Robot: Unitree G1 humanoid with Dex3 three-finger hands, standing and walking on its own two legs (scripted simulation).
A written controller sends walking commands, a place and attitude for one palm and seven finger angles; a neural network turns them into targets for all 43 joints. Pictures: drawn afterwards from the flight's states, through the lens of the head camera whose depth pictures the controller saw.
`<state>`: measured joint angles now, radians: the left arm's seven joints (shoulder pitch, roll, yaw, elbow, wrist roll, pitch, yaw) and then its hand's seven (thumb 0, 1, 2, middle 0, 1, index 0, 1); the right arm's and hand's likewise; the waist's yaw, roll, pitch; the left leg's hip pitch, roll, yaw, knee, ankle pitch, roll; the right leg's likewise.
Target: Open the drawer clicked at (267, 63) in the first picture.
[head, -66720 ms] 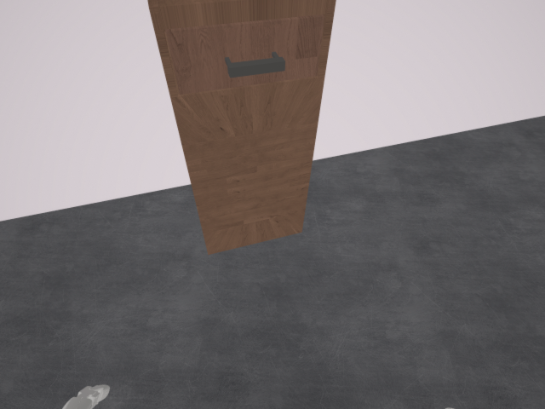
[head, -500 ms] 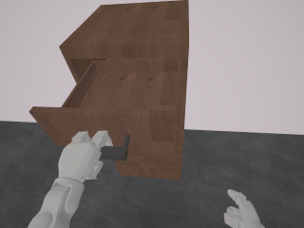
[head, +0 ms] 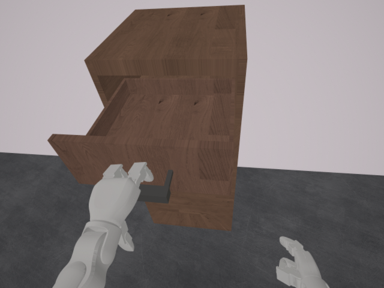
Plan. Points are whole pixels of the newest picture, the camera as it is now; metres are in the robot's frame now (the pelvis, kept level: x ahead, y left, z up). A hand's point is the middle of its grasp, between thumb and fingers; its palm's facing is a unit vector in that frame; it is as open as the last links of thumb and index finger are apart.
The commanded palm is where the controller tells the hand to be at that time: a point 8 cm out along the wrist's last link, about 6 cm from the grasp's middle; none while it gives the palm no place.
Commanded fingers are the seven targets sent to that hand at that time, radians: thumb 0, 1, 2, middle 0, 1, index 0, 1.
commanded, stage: lift the hand off the handle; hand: left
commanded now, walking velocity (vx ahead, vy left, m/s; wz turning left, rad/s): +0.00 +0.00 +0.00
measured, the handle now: (139, 182) +0.30 +0.16 +0.08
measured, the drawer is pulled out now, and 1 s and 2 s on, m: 0.26 0.26 0.26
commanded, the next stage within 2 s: draw the hand back to the body in 1.42 s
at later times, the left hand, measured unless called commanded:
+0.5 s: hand (118, 187) +0.26 +0.18 +0.12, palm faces +0.16 -0.14 -0.98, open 13.7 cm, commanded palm +0.23 +0.18 +0.17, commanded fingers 0.00 -0.50 0.30 -0.30 -1.20 -0.30 -1.20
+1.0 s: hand (112, 159) +0.27 +0.18 +0.18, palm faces +0.22 -0.12 -0.97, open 13.9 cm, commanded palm +0.23 +0.18 +0.24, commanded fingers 0.00 -0.50 0.30 -0.30 -1.20 -0.30 -1.20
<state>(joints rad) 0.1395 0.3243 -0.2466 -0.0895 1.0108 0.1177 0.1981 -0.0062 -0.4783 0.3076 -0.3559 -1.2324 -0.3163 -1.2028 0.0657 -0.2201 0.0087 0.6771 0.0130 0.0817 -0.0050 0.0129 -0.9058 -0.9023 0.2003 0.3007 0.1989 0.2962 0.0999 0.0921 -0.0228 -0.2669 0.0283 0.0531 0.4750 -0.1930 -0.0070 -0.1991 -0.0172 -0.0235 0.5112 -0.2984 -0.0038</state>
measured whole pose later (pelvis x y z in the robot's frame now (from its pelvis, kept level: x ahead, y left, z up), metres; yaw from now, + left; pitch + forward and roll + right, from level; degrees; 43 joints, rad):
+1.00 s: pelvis +0.00 +0.00 +0.01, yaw +1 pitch -4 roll +0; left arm -0.05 0.46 -0.16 -0.35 0.86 0.22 -0.06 -0.01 -0.49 0.30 -0.33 -1.20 -0.32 -1.20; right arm 0.00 -0.25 0.05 0.67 0.04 0.13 0.04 0.01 -0.91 -0.90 0.20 0.30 0.20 0.30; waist 0.12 0.15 -0.01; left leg -0.18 0.02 0.03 0.40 -0.16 -0.01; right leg -0.10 -0.02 -0.05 0.44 -0.27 -0.01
